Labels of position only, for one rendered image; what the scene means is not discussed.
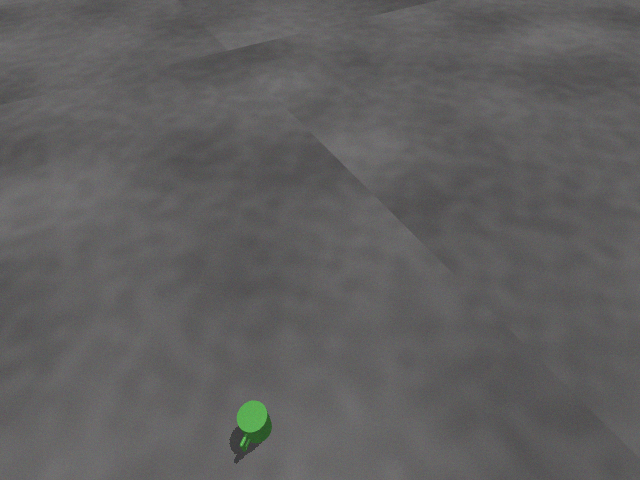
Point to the mug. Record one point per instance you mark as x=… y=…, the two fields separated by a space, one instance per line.
x=254 y=421

